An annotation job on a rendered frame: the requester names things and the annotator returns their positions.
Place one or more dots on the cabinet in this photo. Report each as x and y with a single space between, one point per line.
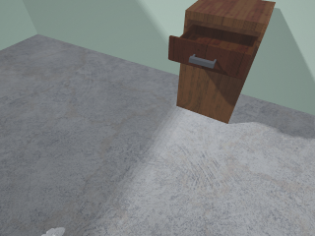
209 93

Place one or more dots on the drawer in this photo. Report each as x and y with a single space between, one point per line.
232 50

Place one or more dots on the handle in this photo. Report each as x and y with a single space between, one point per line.
202 62

